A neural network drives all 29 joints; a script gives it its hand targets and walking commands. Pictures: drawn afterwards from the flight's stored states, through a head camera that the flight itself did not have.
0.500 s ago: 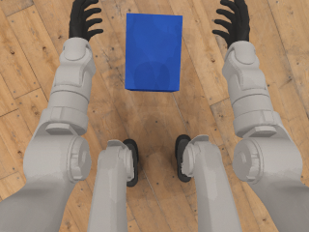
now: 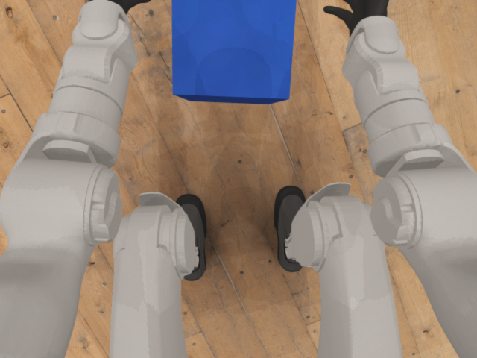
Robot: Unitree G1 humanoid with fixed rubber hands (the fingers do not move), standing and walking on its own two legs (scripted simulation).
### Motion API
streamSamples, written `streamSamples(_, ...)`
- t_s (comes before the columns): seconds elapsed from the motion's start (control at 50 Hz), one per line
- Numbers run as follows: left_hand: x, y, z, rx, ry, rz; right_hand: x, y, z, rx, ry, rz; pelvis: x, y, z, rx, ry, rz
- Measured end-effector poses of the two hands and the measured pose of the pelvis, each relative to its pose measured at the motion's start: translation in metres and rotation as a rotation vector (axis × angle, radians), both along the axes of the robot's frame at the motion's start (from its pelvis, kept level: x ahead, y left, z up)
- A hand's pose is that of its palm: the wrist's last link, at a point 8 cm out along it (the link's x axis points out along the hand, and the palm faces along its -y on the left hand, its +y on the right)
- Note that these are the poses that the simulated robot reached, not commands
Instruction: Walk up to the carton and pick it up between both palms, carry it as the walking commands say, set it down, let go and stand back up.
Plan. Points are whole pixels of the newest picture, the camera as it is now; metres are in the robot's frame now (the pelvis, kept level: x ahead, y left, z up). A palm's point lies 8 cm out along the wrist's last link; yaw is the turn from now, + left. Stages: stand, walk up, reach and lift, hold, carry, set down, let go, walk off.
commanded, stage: reach and lift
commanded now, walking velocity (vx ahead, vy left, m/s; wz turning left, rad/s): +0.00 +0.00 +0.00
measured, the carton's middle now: (232, 32) +0.56 +0.01 -0.32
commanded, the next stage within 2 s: none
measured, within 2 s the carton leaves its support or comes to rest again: leaves its support in 1.78 s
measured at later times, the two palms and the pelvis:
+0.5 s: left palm (134, 27) +0.55 +0.16 -0.25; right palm (346, 30) +0.54 -0.17 -0.25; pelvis -0.01 +0.00 -0.06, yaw +0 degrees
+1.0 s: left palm (143, 24) +0.55 +0.14 -0.24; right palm (323, 27) +0.54 -0.13 -0.24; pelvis -0.01 +0.00 -0.05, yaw +1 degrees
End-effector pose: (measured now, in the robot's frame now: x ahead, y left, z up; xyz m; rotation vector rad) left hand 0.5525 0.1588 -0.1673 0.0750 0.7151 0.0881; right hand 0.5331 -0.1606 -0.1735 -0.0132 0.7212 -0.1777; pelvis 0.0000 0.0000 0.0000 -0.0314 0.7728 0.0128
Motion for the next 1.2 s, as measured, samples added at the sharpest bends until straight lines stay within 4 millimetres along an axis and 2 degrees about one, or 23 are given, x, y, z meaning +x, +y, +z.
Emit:
streamSamples(0.28, -0.008, 0.001, -0.068, -0.006, 0.043, -0.014, -0.008, -0.004, -0.068, 0.0, 0.054, 0.02, -0.007, 0.0, -0.04, -0.002, -0.076, -0.002)
streamSamples(0.42, -0.005, 0.0, -0.088, -0.009, 0.031, -0.022, 0.004, -0.007, -0.08, -0.007, 0.024, 0.018, -0.011, 0.001, -0.056, 0.0, -0.123, -0.004)
streamSamples(0.5, -0.003, -0.002, -0.087, -0.013, 0.027, -0.025, 0.007, -0.007, -0.079, -0.007, 0.021, 0.02, -0.01, 0.001, -0.059, 0.002, -0.142, -0.004)
streamSamples(0.72, 0.0, -0.004, -0.068, -0.013, 0.017, -0.035, 0.004, 0.003, -0.066, 0.006, 0.017, 0.037, -0.011, 0.0, -0.057, 0.003, -0.15, 0.001)
streamSamples(0.8, -0.004, -0.004, -0.07, -0.012, 0.037, -0.041, 0.001, 0.007, -0.069, 0.011, 0.034, 0.055, -0.013, 0.0, -0.054, 0.005, -0.15, 0.001)
streamSamples(0.9, -0.004, -0.018, -0.074, -0.029, 0.038, -0.066, 0.005, 0.016, -0.068, 0.023, 0.019, 0.067, -0.013, 0.0, -0.052, 0.004, -0.149, 0.001)
streamSamples(1.0, -0.003, -0.018, -0.076, -0.02, 0.038, -0.056, 0.009, 0.032, -0.071, 0.042, 0.023, 0.09, -0.013, 0.0, -0.052, 0.009, -0.152, 0.005)
streamSamples(1.2, -0.001, -0.019, -0.075, -0.017, 0.053, -0.061, 0.012, 0.03, -0.069, 0.032, 0.046, 0.098, -0.009, -0.002, -0.059, 0.004, -0.174, 0.026)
